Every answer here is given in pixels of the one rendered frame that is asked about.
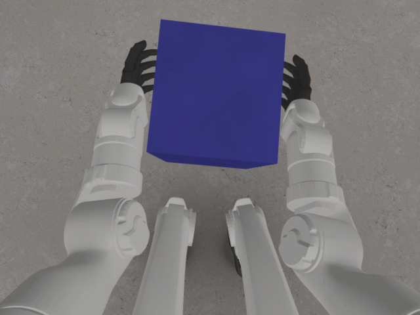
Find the right robot upper arm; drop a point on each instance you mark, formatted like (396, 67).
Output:
(326, 255)

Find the robot right hand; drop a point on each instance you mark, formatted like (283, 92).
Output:
(300, 84)

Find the robot left thigh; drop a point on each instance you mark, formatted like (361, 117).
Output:
(162, 288)

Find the robot left hand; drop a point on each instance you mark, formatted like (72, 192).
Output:
(133, 66)

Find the left robot upper arm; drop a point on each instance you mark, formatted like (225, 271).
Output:
(101, 239)

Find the robot thigh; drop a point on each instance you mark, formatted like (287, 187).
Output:
(265, 286)
(162, 288)

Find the left robot forearm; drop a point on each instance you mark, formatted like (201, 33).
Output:
(115, 168)

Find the right robot forearm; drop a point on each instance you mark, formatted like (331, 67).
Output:
(310, 163)

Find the carton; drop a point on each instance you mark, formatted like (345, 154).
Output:
(217, 95)

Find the robot right thigh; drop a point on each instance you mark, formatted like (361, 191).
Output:
(265, 286)

